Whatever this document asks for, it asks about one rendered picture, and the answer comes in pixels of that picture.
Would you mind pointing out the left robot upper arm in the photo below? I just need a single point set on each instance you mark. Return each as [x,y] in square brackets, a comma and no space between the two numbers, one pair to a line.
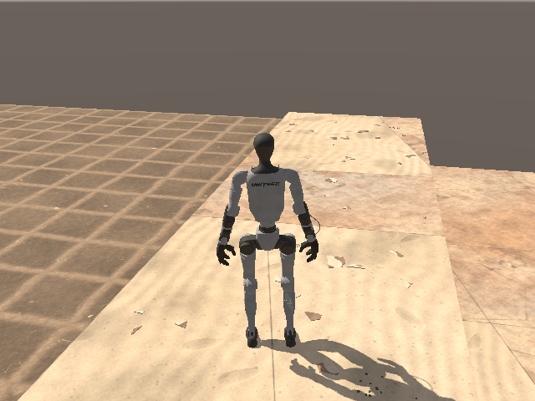
[238,179]

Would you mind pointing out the right robot upper arm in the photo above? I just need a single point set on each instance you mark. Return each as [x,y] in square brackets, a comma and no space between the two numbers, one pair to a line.
[292,177]

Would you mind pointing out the left robot hand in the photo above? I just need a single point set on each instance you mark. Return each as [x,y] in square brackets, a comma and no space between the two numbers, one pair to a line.
[221,254]

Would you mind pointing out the robot left forearm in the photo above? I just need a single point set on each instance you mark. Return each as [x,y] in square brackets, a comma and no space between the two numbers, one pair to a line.
[226,229]

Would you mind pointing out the robot foot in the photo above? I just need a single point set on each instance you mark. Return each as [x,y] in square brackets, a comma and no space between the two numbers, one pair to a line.
[251,340]
[290,339]

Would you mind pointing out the right robot hand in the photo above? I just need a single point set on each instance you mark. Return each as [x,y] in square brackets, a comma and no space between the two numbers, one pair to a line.
[313,250]

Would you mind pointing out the robot right forearm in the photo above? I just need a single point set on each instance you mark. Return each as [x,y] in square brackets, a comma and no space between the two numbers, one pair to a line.
[306,225]

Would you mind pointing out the robot left foot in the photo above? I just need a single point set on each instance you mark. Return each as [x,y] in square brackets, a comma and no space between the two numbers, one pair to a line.
[251,340]

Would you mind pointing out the robot right foot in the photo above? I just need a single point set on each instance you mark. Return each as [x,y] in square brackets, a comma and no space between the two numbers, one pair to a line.
[290,339]

